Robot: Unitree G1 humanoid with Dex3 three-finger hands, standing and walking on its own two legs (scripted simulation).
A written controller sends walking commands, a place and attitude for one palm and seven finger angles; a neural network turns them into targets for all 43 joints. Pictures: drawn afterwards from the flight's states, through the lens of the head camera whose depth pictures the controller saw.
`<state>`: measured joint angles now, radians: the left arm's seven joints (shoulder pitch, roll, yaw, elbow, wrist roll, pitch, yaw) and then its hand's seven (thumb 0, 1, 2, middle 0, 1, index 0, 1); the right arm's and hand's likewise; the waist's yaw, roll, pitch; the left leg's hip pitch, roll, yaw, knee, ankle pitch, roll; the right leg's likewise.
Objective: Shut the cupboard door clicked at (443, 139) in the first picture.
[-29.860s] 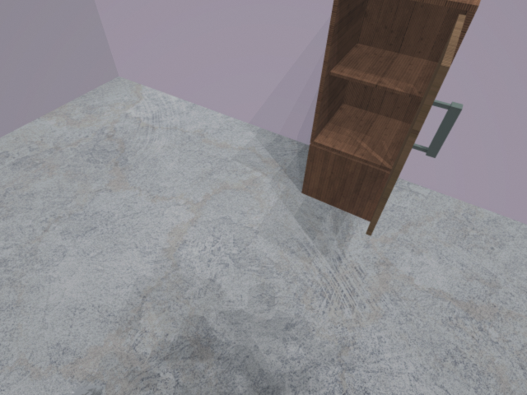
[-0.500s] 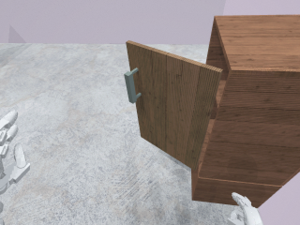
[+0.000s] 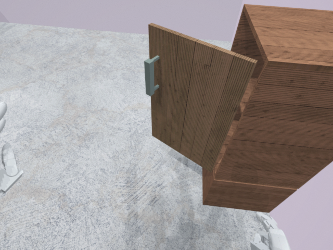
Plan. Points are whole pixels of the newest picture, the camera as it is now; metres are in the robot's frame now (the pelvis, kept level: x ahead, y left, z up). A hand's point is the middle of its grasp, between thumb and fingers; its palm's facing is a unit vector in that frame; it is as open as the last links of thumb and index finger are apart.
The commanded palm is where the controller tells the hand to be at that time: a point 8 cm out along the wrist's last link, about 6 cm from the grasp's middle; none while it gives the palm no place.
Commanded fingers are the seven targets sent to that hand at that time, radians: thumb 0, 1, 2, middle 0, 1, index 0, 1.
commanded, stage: step back with the hand held close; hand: left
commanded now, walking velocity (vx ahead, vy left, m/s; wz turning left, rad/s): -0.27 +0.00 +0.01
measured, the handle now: (153, 75) +0.70 +0.10 +0.03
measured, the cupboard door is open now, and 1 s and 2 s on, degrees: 59 59 59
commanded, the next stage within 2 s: stop stepping back and stand still in 0.74 s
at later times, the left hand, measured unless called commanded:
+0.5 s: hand out of the picture +0.12 +0.26 +0.18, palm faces +0.46 -0.77 -0.44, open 7.4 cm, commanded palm +0.05 +0.30 +0.19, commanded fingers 0.00 0.90 0.90 -0.20 -0.30 -0.20 -0.30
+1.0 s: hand out of the picture +0.03 +0.26 +0.18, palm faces +0.35 -0.85 -0.39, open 7.4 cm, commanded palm -0.03 +0.31 +0.19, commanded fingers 0.00 0.90 0.90 -0.20 -0.30 -0.20 -0.30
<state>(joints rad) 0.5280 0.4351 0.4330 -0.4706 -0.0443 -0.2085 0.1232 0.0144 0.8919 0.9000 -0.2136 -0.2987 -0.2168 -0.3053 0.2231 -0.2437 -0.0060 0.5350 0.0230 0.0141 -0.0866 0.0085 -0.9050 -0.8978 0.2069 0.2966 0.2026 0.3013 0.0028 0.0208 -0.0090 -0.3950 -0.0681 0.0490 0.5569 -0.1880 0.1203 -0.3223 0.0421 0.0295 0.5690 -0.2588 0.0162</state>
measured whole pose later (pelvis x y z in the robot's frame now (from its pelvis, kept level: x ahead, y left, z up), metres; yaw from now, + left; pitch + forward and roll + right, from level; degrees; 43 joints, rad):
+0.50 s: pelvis -0.07 -0.01 -0.01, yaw +3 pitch +1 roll -2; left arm 0.53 0.44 0.45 -0.55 -0.03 -0.27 0.15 0.01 0.89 0.90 -0.21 -0.30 -0.22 -0.31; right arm 0.21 -0.23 -0.02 0.60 0.01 -0.01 -0.05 0.01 -0.90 -0.90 0.21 0.30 0.20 0.30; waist -0.01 -0.03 0.00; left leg -0.54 -0.05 0.03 0.71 -0.35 0.02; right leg -0.39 0.05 0.03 0.61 -0.24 0.01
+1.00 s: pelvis -0.19 +0.02 -0.01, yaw -2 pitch +0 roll -5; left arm 0.47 0.48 0.41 -0.55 -0.07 -0.21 0.12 0.01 0.89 0.90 -0.21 -0.30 -0.22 -0.31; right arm 0.17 -0.15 0.03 0.64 0.00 -0.09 -0.05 0.01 -0.90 -0.90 0.21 0.30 0.21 0.30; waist -0.01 -0.01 -0.03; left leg -0.57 0.03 0.08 0.50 -0.07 0.01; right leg -0.04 0.03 -0.01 0.49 -0.46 0.03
